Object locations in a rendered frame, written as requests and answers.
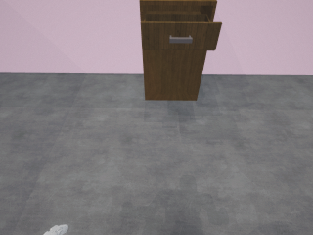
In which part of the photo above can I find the drawer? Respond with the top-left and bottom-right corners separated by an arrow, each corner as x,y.
140,14 -> 222,51

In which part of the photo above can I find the left robot hand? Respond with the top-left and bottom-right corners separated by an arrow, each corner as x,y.
44,224 -> 68,235

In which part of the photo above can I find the cabinet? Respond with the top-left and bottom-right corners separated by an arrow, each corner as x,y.
139,0 -> 217,101

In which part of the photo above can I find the handle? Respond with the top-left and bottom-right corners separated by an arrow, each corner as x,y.
169,35 -> 193,44

